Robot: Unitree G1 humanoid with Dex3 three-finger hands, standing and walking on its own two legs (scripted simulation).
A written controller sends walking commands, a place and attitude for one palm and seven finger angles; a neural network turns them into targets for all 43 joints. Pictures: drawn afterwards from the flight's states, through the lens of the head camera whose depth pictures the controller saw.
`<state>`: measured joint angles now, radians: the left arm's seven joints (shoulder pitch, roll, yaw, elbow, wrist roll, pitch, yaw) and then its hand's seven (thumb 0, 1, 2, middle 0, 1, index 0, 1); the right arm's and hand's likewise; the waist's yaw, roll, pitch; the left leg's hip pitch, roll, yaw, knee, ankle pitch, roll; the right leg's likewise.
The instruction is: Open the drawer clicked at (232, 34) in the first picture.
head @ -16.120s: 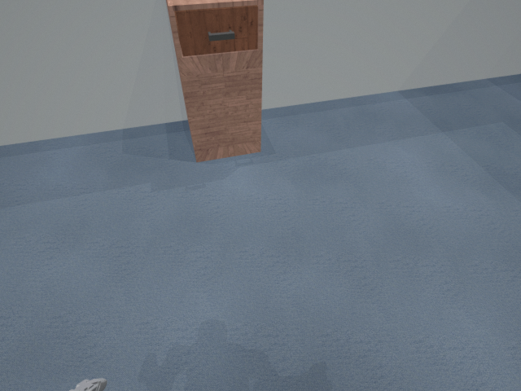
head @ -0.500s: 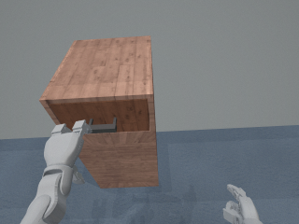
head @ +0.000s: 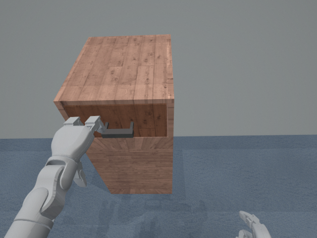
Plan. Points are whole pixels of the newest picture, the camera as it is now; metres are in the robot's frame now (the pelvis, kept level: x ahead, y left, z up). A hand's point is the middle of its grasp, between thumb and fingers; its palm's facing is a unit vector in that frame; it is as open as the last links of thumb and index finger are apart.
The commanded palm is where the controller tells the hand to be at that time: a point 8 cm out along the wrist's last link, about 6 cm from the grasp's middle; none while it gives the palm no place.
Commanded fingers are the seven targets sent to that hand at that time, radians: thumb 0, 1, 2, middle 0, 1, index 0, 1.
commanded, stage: raise the hand with hooked fingers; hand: left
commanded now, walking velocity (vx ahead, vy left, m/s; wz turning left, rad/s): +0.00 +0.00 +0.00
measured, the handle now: (118, 128) +0.46 +0.21 -0.06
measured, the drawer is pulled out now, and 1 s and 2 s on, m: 0.00 0.00 0.00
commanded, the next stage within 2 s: move the hooked fingers above the handle in 0.12 s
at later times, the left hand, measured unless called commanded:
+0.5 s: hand (93, 146) +0.31 +0.21 +0.06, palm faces +0.02 -0.06 -1.00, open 13.8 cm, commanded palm +0.30 +0.22 +0.11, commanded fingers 0.00 -0.50 0.30 -0.30 -1.20 -0.30 -1.20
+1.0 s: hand (100, 136) +0.37 +0.22 +0.03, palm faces +0.01 -0.04 -1.00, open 13.8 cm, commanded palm +0.34 +0.22 +0.09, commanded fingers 0.00 -0.50 0.30 -0.30 -1.20 -0.30 -1.20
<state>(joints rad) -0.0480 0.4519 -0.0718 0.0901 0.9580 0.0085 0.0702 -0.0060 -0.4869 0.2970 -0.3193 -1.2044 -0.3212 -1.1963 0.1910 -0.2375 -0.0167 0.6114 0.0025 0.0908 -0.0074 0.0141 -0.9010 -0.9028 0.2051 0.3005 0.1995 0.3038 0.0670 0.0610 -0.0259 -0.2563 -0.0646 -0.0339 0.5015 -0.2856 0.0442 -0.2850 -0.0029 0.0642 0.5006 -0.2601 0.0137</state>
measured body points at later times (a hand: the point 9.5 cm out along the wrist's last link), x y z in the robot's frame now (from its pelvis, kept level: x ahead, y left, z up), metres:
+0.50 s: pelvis +0.00 -0.04 +0.00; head +0.01 -0.06 +0.45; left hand +0.31 +0.22 +0.11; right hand +0.18 -0.27 -0.11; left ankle -0.02 +0.09 -0.74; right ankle +0.00 -0.14 -0.74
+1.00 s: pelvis +0.00 -0.03 -0.01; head +0.04 -0.05 +0.44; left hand +0.36 +0.22 +0.09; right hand +0.14 -0.28 -0.13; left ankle -0.02 +0.09 -0.74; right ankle +0.00 -0.14 -0.74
